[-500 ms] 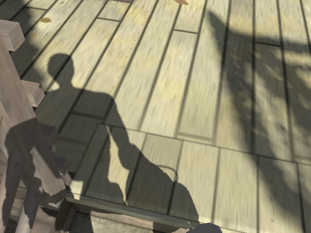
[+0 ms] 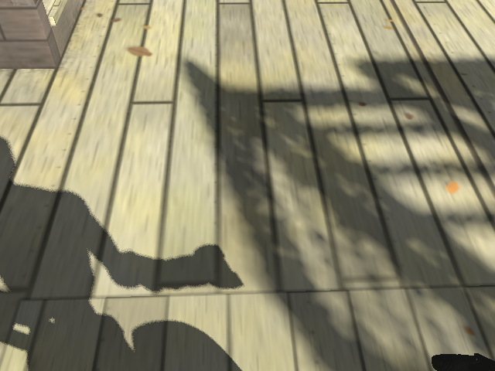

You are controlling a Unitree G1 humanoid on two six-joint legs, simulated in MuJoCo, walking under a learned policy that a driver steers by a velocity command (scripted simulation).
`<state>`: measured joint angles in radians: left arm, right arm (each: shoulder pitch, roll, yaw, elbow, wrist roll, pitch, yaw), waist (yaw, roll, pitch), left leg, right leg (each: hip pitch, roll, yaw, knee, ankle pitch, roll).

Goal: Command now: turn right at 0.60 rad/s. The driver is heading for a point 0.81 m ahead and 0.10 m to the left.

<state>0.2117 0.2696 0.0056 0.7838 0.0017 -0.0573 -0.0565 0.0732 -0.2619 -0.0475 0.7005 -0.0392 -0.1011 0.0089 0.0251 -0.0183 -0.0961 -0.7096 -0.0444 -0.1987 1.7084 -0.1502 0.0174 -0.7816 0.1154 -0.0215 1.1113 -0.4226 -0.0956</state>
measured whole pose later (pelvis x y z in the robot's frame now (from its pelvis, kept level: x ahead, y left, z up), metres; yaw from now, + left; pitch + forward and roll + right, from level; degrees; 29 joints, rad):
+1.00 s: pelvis +0.35 +0.10 +0.11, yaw +12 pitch +10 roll -4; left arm -0.16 0.10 -0.09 0.70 0.05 -0.04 -0.05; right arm 0.53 -0.13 0.03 0.96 -0.05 -0.12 0.10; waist -0.11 0.08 -0.17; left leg -0.06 0.02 -0.18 0.31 -0.15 0.09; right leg -1.00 -0.03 -0.17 1.33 -0.49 -0.11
